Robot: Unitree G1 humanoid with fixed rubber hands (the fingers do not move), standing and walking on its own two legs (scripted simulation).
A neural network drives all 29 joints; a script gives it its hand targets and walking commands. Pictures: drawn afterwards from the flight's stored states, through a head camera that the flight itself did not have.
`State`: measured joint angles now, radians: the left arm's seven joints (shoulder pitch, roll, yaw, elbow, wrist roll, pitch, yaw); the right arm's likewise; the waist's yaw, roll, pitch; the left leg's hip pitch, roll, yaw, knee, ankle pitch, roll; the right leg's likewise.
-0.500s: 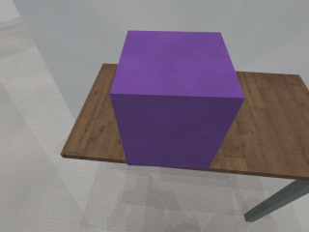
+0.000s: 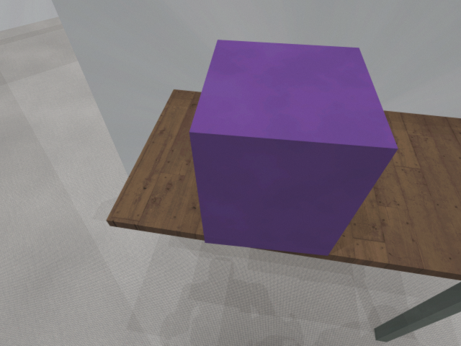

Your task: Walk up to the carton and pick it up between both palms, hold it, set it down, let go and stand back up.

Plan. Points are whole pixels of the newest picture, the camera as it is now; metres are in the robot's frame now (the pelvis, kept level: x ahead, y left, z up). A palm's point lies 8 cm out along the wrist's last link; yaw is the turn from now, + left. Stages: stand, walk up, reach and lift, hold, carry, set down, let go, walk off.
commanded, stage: walk up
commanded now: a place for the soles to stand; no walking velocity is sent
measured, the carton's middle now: (275, 153) +0.43 -0.04 +0.10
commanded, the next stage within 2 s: reach and lift in 1.84 s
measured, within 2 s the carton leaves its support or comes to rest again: neither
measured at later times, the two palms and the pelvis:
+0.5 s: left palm out of the picture +0.01 +0.24 -0.13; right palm out of the picture +0.06 -0.24 -0.12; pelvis +0.01 -0.01 +0.01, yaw +4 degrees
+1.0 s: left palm out of the picture +0.00 +0.24 -0.13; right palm out of the picture +0.05 -0.28 -0.12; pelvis -0.01 -0.03 +0.01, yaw +7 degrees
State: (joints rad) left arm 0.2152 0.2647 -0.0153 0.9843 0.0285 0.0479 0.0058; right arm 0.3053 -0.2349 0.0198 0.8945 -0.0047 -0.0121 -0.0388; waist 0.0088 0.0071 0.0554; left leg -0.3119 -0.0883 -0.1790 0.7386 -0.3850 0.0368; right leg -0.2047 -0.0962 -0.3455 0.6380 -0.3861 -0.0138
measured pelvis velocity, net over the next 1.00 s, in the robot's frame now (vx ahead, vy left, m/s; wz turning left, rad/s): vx -0.01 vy -0.03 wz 0.12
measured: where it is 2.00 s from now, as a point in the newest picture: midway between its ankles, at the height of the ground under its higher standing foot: outside the picture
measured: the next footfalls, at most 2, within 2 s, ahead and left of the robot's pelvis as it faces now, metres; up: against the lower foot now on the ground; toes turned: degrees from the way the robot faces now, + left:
none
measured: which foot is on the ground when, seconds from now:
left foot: down 0.00-1.00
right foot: down 0.00-1.00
